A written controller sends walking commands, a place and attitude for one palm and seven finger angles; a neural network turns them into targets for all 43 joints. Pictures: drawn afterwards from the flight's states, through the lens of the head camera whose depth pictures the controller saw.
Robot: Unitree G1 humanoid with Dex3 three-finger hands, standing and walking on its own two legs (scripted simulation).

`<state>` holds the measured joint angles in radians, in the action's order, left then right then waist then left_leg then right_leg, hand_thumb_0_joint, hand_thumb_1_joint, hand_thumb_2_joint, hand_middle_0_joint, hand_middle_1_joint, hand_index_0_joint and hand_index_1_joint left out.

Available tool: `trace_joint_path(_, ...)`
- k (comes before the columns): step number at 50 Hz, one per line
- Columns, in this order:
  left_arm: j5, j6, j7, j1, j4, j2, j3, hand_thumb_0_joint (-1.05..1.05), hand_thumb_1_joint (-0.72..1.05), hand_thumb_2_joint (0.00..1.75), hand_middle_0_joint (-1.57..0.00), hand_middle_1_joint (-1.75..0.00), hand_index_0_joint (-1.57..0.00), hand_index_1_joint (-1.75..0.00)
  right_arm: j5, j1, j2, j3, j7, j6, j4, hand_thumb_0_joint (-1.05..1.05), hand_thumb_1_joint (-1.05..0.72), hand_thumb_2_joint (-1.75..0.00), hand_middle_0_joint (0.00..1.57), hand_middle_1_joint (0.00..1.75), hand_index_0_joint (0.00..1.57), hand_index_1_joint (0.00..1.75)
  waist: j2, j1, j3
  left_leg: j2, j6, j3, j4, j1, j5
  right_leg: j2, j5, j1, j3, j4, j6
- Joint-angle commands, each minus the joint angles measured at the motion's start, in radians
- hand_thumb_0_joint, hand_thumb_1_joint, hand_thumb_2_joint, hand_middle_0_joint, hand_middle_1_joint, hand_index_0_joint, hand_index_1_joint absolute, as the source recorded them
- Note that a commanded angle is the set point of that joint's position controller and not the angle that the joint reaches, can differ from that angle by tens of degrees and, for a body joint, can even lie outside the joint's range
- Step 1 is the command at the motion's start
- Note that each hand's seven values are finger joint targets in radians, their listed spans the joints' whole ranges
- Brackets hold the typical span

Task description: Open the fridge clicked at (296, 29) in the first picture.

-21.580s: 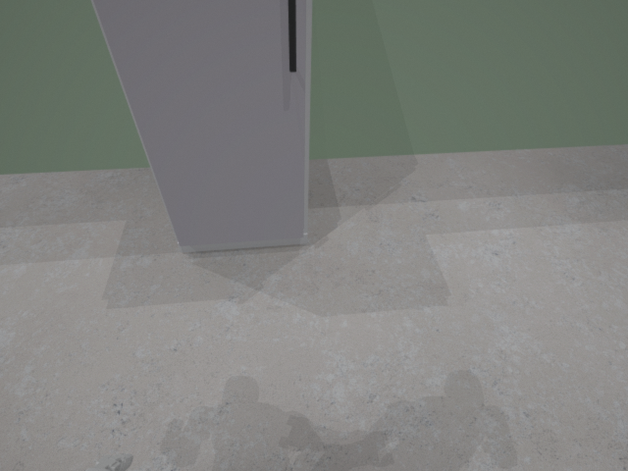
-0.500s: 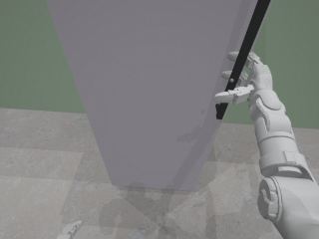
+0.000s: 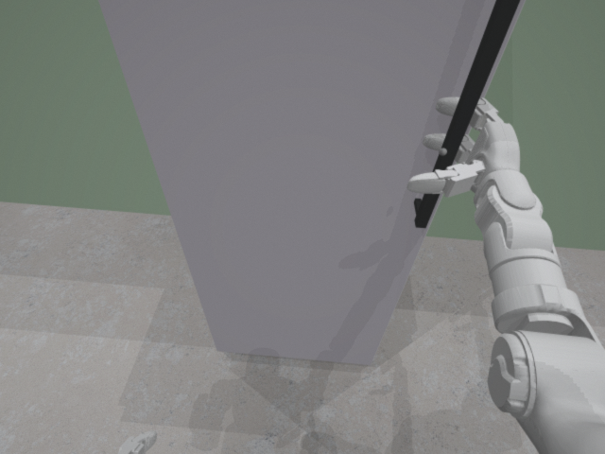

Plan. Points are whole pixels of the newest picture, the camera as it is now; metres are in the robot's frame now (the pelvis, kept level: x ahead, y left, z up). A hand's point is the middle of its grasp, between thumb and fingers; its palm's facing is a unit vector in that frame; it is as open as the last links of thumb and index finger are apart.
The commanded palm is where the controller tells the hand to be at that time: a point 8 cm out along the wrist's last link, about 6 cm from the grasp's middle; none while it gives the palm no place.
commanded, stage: grip the handle and tug to test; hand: right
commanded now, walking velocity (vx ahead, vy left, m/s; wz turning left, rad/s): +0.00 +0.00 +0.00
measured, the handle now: (466, 89) +0.50 -0.14 +0.26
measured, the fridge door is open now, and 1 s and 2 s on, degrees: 0 0 0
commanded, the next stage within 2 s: pull the door a little, standing still in 1.52 s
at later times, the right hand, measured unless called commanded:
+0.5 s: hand (438, 152) +0.46 -0.12 +0.19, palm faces -0.03 +1.00 +0.02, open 10.1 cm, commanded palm +0.44 -0.17 +0.20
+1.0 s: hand (435, 151) +0.46 -0.11 +0.20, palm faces -0.04 +1.00 +0.04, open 5.0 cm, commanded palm +0.44 -0.18 +0.20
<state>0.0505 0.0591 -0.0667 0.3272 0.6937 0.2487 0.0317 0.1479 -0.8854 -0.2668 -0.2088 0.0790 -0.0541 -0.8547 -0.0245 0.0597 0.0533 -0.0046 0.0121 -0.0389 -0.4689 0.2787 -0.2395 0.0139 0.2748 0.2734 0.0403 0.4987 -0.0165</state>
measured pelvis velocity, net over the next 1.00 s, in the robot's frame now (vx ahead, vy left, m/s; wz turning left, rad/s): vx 0.00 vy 0.00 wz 0.01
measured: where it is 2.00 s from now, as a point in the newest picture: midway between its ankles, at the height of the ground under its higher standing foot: outside the picture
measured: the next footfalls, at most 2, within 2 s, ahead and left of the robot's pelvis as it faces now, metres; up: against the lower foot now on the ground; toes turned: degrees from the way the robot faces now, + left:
none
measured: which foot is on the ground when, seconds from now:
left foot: down 0.00-1.00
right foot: down 0.00-1.00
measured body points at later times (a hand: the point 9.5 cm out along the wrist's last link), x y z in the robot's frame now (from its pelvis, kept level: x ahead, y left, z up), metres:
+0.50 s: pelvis +0.00 -0.01 +0.00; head +0.01 +0.00 +0.45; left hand +0.08 +0.25 -0.12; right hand +0.46 -0.17 +0.20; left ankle +0.00 +0.11 -0.74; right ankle -0.01 -0.11 -0.74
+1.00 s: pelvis +0.00 +0.00 +0.00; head +0.01 +0.01 +0.45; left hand +0.10 +0.26 -0.11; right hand +0.46 -0.17 +0.20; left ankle +0.00 +0.11 -0.74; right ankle -0.01 -0.11 -0.74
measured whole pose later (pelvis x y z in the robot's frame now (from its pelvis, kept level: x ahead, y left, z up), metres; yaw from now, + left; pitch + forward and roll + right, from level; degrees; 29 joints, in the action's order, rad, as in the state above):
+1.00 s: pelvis +0.00 +0.00 +0.00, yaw +0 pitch +3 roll +1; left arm 0.05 0.05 -0.07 0.31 0.68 0.25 0.03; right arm 0.14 -0.87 -0.25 -0.22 0.08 -0.07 -0.83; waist -0.02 0.06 0.05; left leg -0.01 0.01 -0.03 -0.46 0.28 -0.24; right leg 0.02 0.28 0.27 0.04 0.49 -0.01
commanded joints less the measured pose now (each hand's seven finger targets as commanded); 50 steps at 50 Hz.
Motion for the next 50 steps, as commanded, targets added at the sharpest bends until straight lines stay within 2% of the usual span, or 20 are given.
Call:
trace_joint_path(1, 0.001, 0.039, -0.013, -0.023, -0.117, 0.133, -0.045, 0.0, 0.9, 0.9, -0.2, -0.3, -0.2, -0.3, -0.011, -0.545, -0.181, -0.008, -0.013, 0.06, 0.195, 0.0, 0.5, -0.3, 0.3, 1.2, 0.3, 1.2, 0.053, 0.006, 0.244, -0.001, 0.019, 0.013, 0.052, -0.081, 0.232, -0.002, -0.21, -0.088, -0.039, -0.054, -0.028)
trace_joint_path(3, 0.001, 0.042, -0.011, -0.027, -0.122, 0.131, -0.048, 0.0, 0.9, 0.9, -0.2, -0.3, -0.2, -0.3, -0.011, -0.54, -0.19, -0.025, -0.016, 0.061, 0.22, 0.0, 0.5, -0.3, 0.3, 1.2, 0.3, 1.2, 0.026, -0.006, 0.291, -0.002, 0.022, 0.016, 0.042, -0.083, 0.25, -0.003, -0.237, -0.114, -0.041, -0.049, -0.026)
trace_joint_path(5, 0.002, 0.041, -0.014, -0.021, -0.111, 0.131, -0.046, 0.0, 0.9, 0.9, -0.2, -0.3, -0.2, -0.3, -0.008, -0.565, -0.171, -0.005, -0.013, 0.054, 0.185, 0.0, 0.5, -0.3, 0.3, 1.2, 0.3, 1.2, 0.049, 0.012, 0.267, -0.003, 0.018, 0.014, 0.05, -0.06, 0.223, -0.002, -0.206, -0.104, -0.043, -0.05, -0.025)
trace_joint_path(8, -0.001, 0.044, -0.015, -0.013, -0.108, 0.137, -0.047, 0.0, 0.9, 0.9, -0.2, -0.3, -0.2, -0.3, -0.006, -0.586, -0.18, -0.012, -0.013, 0.056, 0.163, 0.0, 0.36, -0.36, 0.32, 1.22, 0.32, 1.22, 0.074, 0.017, 0.26, -0.001, 0.016, 0.014, 0.05, -0.06, 0.206, -0.002, -0.186, -0.087, -0.045, -0.053, -0.026)
trace_joint_path(10, -0.001, 0.045, -0.016, -0.012, -0.103, 0.133, -0.045, 0.0, 0.9, 0.9, -0.2, -0.3, -0.2, -0.3, -0.008, -0.605, -0.171, -0.003, -0.013, 0.056, 0.141, 0.0, 0.27, -0.4, 0.32, 1.23, 0.32, 1.23, 0.046, 0.021, 0.26, 0.001, 0.015, 0.017, 0.051, -0.042, 0.198, -0.004, -0.178, -0.09, -0.043, -0.048, -0.025)
trace_joint_path(12, -0.004, 0.047, -0.013, -0.003, -0.105, 0.136, -0.047, 0.0, 0.9, 0.9, -0.2, -0.3, -0.2, -0.3, -0.01, -0.597, -0.196, -0.028, -0.015, 0.066, 0.152, 0.0, 0.17, -0.44, 0.33, 1.25, 0.33, 1.25, 0.045, 0.009, 0.301, 0.0, 0.02, 0.014, 0.04, -0.064, 0.221, -0.003, -0.209, -0.099, -0.048, -0.045, -0.024)
trace_joint_path(15, -0.001, 0.052, -0.006, -0.01, -0.112, 0.128, -0.048, 0.0, 0.9, 0.9, -0.2, -0.3, -0.2, -0.3, -0.004, -0.579, -0.129, 0.022, -0.007, 0.075, 0.184, 0.0, 0.03, -0.5, 0.35, 1.27, 0.35, 1.27, 0.02, 0.011, 0.314, -0.003, 0.023, 0.009, 0.031, -0.055, 0.251, 0.0, -0.252, -0.13, -0.048, -0.038, -0.018)
trace_joint_path(20, 0.0, 0.055, -0.003, -0.012, -0.11, 0.131, -0.048, 0.0, 0.9, 0.9, -0.2, -0.3, -0.2, -0.3, 0.0, -0.606, -0.123, 0.031, -0.013, 0.076, 0.198, 0.0, -0.2, -0.6, 0.38, 1.3, 0.38, 1.3, 0.024, 0.017, 0.293, -0.007, 0.023, 0.007, 0.032, -0.036, 0.23, 0.003, -0.237, -0.129, -0.056, -0.039, -0.017)
trace_joint_path(21, -0.002, 0.054, -0.006, -0.004, -0.107, 0.138, -0.05, 0.0, 0.9, 0.9, -0.2, -0.3, -0.2, -0.3, 0.003, -0.612, -0.157, 0.001, -0.02, 0.08, 0.196, 0.0, -0.25, -0.62, 0.38, 1.31, 0.38, 1.31, 0.064, 0.015, 0.298, -0.008, 0.022, 0.006, 0.033, -0.056, 0.234, 0.004, -0.243, -0.121, -0.058, -0.038, -0.02)
trace_joint_path(25, -0.004, 0.055, -0.006, -0.013, -0.108, 0.13, -0.047, 0.0, 0.9, 0.9, -0.2, -0.3, -0.2, -0.3, -0.003, -0.609, -0.168, -0.016, -0.033, 0.087, 0.207, 0.0, -0.43, -0.7, 0.4, 1.33, 0.4, 1.33, 0.054, 0.005, 0.31, -0.007, 0.021, 0.012, 0.028, -0.07, 0.257, 0.001, -0.252, -0.119, -0.049, -0.04, -0.021)
trace_joint_path(26, -0.005, 0.053, -0.006, -0.007, -0.107, 0.135, -0.049, 0.0, 0.9, 0.9, -0.2, -0.3, -0.2, -0.3, -0.008, -0.586, -0.188, -0.03, -0.036, 0.09, 0.203, 0.0, -0.48, -0.72, 0.41, 1.34, 0.41, 1.34, 0.078, 0.002, 0.317, -0.006, 0.019, 0.011, 0.03, -0.086, 0.262, 0.001, -0.256, -0.113, -0.047, -0.037, -0.024)
trace_joint_path(29, -0.002, 0.053, -0.004, -0.021, -0.113, 0.125, -0.045, 0.0, 0.9, 0.9, -0.2, -0.3, -0.2, -0.3, -0.016, -0.6, -0.151, 0.01, -0.03, 0.091, 0.232, 0.0, -0.62, -0.78, 0.42, 1.36, 0.42, 1.36, 0.008, 0.006, 0.311, -0.005, 0.022, 0.013, 0.028, -0.071, 0.268, 0.0, -0.262, -0.129, -0.044, -0.038, -0.019)
trace_joint_path(33, -0.002, 0.049, -0.006, -0.02, -0.114, 0.13, -0.048, 0.0, 0.9, 0.9, -0.2, -0.3, -0.2, -0.3, -0.007, -0.563, -0.182, -0.02, -0.024, 0.086, 0.232, 0.0, -0.81, -0.86, 0.44, 1.39, 0.44, 1.39, 0.038, -0.001, 0.325, -0.007, 0.022, 0.014, 0.031, -0.096, 0.285, 0.0, -0.271, -0.125, -0.041, -0.038, -0.022)
trace_joint_path(35, 0.0, 0.047, -0.009, -0.024, -0.115, 0.129, -0.046, 0.0, 0.9, 0.9, -0.2, -0.3, -0.2, -0.3, 0.0, -0.54, -0.177, -0.023, -0.016, 0.074, 0.204, 0.0, -0.9, -0.9, 0.45, 1.4, 0.45, 1.4, 0.062, -0.004, 0.294, -0.007, 0.021, 0.014, 0.036, -0.103, 0.282, -0.002, -0.252, -0.1, -0.037, -0.043, -0.024)
trace_joint_path(39, 0.0, 0.043, -0.013, -0.022, -0.119, 0.133, -0.046, 0.0, 0.9, 0.9, -0.2, -0.3, -0.2, -0.3, -0.006, -0.545, -0.217, -0.044, -0.009, 0.07, 0.219, 0.0, -0.9, -0.9, 0.45, 1.4, 0.45, 1.4, 0.06, -0.004, 0.292, -0.003, 0.02, 0.016, 0.039, -0.113, 0.287, -0.004, -0.248, -0.093, -0.035, -0.046, -0.027)
trace_joint_path(43, 0.0, 0.039, -0.01, -0.034, -0.131, 0.127, -0.047, 0.0, 0.9, 0.9, -0.2, -0.3, -0.2, -0.3, -0.003, -0.499, -0.199, -0.041, -0.009, 0.067, 0.253, 0.0, -0.9, -0.9, 0.45, 1.4, 0.45, 1.4, 0.029, -0.017, 0.324, -0.003, 0.022, 0.018, 0.032, -0.13, 0.333, -0.005, -0.298, -0.116, -0.029, -0.038, -0.027)
trace_joint_path(45, -0.001, 0.033, -0.011, -0.032, -0.128, 0.127, -0.046, 0.0, 0.9, 0.9, -0.2, -0.3, -0.2, -0.3, -0.004, -0.525, -0.195, -0.033, -0.014, 0.061, 0.26, 0.0, -0.9, -0.9, 0.45, 1.4, 0.45, 1.4, 0.039, -0.009, 0.306, -0.003, 0.02, 0.016, 0.037, -0.123, 0.321, -0.005, -0.284, -0.108, -0.031, -0.044, -0.026)
trace_joint_path(46, -0.002, 0.032, -0.012, -0.029, -0.13, 0.131, -0.049, 0.0, 0.9, 0.9, -0.2, -0.3, -0.2, -0.3, -0.002, -0.504, -0.205, -0.049, -0.019, 0.059, 0.251, 0.0, -0.9, -0.9, 0.45, 1.4, 0.45, 1.4, 0.079, -0.011, 0.298, -0.004, 0.018, 0.013, 0.04, -0.13, 0.316, -0.003, -0.28, -0.102, -0.031, -0.042, -0.029)
trace_joint_path(49, -0.001, 0.023, -0.017, -0.037, -0.128, 0.132, -0.046, 0.0, 0.9, 0.9, -0.2, -0.3, -0.2, -0.3, -0.007, -0.503, -0.247, -0.078, -0.024, 0.048, 0.242, 0.0, -0.9, -0.9, 0.45, 1.4, 0.45, 1.4, 0.076, -0.014, 0.29, -0.001, 0.016, 0.021, 0.047, -0.139, 0.307, -0.006, -0.254, -0.084, -0.025, -0.051, -0.03)
trace_joint_path(50, -0.002, 0.022, -0.017, -0.04, -0.133, 0.129, -0.044, 0.0, 0.9, 0.9, -0.2, -0.3, -0.2, -0.3, -0.006, -0.51, -0.222, -0.059, -0.023, 0.044, 0.238, 0.0, -0.9, -0.9, 0.45, 1.4, 0.45, 1.4, 0.068, -0.012, 0.283, 0.0, 0.015, 0.022, 0.047, -0.133, 0.301, -0.008, -0.245, -0.079, -0.024, -0.051, -0.03)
